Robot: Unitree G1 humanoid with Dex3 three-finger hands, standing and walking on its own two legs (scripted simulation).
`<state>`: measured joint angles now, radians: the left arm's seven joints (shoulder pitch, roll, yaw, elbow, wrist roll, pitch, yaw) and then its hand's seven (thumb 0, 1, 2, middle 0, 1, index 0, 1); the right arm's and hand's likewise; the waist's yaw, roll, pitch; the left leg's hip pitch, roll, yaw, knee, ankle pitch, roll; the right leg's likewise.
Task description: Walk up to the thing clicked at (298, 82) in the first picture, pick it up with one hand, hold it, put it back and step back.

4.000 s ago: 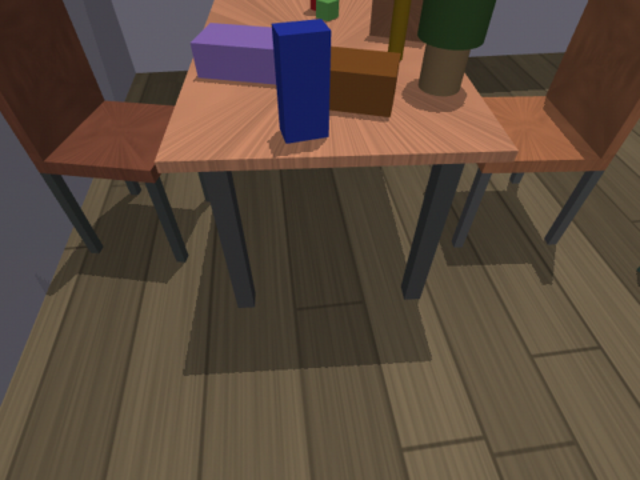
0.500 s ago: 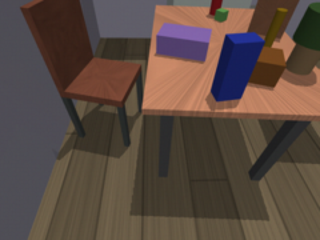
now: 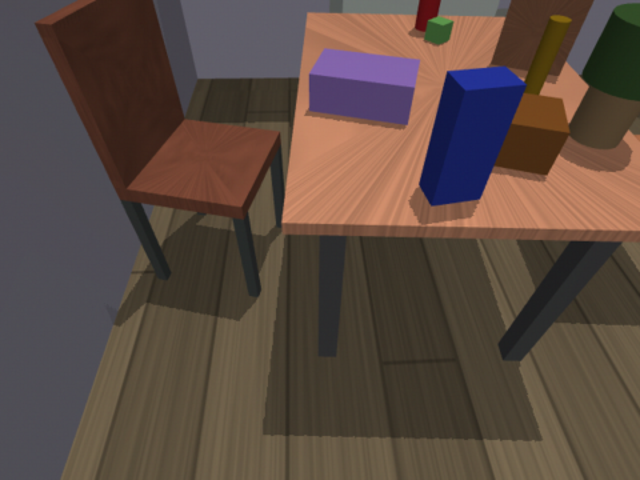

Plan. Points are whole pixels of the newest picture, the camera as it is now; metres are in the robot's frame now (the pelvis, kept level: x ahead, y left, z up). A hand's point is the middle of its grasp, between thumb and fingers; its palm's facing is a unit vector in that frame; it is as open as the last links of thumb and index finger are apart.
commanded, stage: stand
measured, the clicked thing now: (465, 141) +0.67 -0.24 +0.07
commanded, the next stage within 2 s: none
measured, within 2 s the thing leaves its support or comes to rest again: neither
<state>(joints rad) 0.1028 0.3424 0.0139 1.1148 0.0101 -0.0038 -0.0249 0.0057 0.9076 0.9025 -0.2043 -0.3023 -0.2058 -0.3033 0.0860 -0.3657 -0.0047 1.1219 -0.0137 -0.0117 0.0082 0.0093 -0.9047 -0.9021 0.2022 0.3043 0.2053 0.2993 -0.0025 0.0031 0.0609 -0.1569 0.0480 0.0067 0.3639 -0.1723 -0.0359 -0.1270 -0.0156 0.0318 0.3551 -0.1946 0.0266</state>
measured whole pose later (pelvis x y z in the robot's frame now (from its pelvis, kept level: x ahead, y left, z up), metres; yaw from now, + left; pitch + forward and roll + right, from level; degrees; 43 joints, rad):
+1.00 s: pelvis +0.00 +0.00 +0.00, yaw +1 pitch -2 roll +0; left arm 0.14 0.35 0.00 1.13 0.01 -0.01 -0.01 0.01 0.91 0.90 -0.20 -0.30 -0.21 -0.30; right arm 0.11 -0.36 -0.01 1.14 -0.01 0.00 0.02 0.01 -0.91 -0.90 0.20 0.30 0.21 0.30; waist 0.00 0.01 0.06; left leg -0.14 0.03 0.00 0.34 -0.16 -0.03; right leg -0.10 -0.03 0.02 0.33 -0.19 0.03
